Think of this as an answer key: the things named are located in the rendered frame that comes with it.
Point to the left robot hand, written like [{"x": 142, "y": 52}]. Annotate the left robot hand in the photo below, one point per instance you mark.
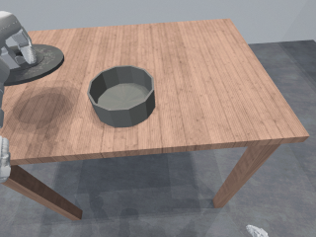
[{"x": 11, "y": 27}]

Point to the lid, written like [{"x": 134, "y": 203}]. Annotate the lid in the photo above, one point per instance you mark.
[{"x": 49, "y": 58}]

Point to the right robot hand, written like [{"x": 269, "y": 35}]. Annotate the right robot hand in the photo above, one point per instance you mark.
[{"x": 256, "y": 232}]

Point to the left robot forearm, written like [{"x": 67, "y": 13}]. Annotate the left robot forearm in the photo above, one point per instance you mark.
[{"x": 4, "y": 74}]

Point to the knob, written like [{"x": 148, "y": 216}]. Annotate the knob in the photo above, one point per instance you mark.
[{"x": 16, "y": 50}]

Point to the pot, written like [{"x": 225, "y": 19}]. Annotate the pot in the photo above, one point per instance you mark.
[{"x": 123, "y": 95}]

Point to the table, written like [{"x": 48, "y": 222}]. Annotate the table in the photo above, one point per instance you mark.
[{"x": 210, "y": 89}]

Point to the robot left upper arm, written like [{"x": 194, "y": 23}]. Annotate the robot left upper arm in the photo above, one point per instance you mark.
[{"x": 5, "y": 157}]

